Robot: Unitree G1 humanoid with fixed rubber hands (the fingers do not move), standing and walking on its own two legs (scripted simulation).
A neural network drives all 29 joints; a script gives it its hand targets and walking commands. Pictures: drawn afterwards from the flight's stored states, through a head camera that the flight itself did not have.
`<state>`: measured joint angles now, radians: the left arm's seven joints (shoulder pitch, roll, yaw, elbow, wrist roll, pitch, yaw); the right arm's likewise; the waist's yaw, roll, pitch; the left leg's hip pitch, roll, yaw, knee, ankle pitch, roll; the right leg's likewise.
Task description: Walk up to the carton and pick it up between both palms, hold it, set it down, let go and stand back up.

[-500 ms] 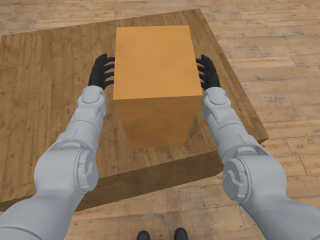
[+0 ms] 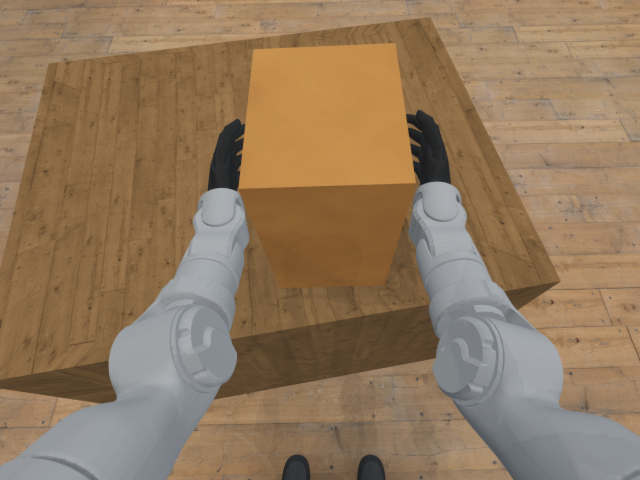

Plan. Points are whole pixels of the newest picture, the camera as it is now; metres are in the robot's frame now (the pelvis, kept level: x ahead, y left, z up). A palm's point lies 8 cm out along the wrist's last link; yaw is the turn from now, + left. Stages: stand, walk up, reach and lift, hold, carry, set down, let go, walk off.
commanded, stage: reach and lift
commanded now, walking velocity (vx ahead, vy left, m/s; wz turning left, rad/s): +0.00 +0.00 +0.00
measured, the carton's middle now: (328, 184) +0.48 +0.03 +0.01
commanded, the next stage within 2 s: none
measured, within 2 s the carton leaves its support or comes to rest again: neither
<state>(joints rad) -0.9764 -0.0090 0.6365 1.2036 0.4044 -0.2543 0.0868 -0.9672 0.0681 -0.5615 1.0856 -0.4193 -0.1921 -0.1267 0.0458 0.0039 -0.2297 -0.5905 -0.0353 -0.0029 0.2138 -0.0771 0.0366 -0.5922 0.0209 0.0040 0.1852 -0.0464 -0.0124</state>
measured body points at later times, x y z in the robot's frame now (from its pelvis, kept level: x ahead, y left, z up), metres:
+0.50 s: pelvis +0.00 -0.01 +0.01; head +0.10 -0.02 +0.44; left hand +0.43 +0.16 +0.04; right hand +0.45 -0.10 +0.04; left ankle -0.02 +0.09 -0.74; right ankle -0.01 -0.11 -0.74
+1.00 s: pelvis +0.01 +0.00 +0.00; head +0.11 +0.00 +0.44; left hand +0.44 +0.16 +0.03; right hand +0.46 -0.10 +0.04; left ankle -0.02 +0.09 -0.74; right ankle -0.02 -0.11 -0.74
